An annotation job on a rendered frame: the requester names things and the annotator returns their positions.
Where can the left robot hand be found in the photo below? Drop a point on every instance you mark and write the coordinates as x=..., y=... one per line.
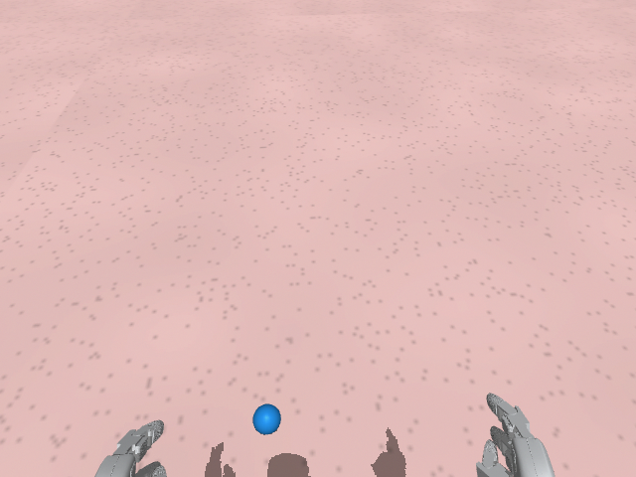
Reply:
x=130, y=450

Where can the ball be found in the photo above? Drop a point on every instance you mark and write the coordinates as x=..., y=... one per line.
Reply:
x=266, y=419

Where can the right robot hand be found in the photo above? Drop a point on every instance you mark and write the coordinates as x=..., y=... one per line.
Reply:
x=525, y=455

